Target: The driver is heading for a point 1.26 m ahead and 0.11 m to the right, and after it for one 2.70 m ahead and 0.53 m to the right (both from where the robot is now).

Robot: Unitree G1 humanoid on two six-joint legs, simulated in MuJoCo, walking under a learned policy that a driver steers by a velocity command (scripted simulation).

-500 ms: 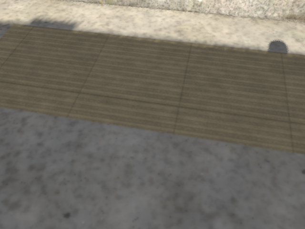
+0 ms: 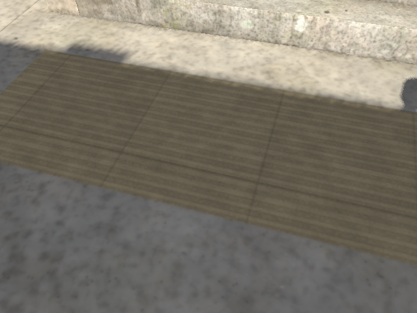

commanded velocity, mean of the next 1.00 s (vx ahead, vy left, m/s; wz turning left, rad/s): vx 0.13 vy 0.00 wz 0.00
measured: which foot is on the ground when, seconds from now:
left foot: up 0.00-0.02, down 0.04-0.74, up 0.76-1.00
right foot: down 0.00-1.00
